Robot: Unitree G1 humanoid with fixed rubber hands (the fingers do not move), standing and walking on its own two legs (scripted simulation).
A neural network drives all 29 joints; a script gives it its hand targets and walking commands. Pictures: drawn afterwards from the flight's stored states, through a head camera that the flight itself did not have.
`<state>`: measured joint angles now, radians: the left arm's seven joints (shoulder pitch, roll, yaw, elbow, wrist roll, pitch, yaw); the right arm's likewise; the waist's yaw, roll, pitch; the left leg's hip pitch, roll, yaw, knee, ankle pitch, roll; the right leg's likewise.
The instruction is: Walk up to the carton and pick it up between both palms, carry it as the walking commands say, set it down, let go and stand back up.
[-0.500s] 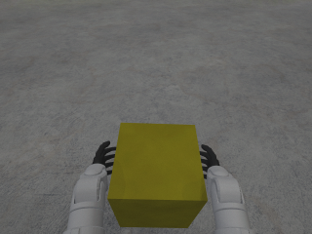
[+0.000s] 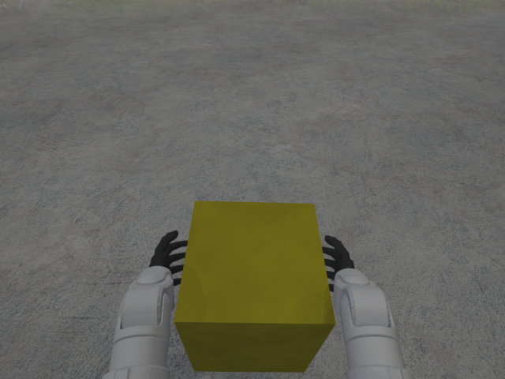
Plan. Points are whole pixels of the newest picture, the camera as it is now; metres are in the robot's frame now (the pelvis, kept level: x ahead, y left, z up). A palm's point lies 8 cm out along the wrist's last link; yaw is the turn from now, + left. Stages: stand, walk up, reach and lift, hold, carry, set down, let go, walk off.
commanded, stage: hold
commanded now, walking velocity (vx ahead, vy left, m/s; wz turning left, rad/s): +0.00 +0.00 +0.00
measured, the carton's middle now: (252, 290) +0.29 +0.01 -0.02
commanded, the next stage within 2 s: carry in 1.32 s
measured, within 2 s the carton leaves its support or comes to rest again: neither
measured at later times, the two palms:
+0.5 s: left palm (161, 275) +0.28 +0.15 +0.05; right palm (344, 280) +0.27 -0.15 +0.03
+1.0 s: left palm (163, 276) +0.28 +0.15 +0.05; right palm (346, 282) +0.27 -0.15 +0.03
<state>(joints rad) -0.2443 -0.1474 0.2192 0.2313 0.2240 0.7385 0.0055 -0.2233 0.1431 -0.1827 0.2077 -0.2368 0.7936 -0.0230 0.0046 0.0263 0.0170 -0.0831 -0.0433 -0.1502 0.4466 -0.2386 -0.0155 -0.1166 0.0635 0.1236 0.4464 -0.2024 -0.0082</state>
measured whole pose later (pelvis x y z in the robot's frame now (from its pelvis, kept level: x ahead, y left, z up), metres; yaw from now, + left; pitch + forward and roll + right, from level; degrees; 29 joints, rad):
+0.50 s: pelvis +0.00 +0.00 +0.00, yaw +0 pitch -7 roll +0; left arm -0.22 -0.14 0.19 0.20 0.22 0.75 0.01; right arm -0.19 0.14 -0.16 0.18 -0.23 0.80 -0.02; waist 0.00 0.03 0.01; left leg -0.08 -0.04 -0.14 0.44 -0.24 -0.01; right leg -0.11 0.06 0.13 0.44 -0.20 -0.01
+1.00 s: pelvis +0.00 +0.00 +0.00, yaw +0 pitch -7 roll +0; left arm -0.22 -0.14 0.19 0.19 0.21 0.75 0.01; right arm -0.19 0.14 -0.16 0.16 -0.23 0.80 -0.02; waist 0.00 0.03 0.02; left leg -0.09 -0.04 -0.14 0.45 -0.24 -0.02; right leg -0.12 0.06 0.12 0.45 -0.20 -0.01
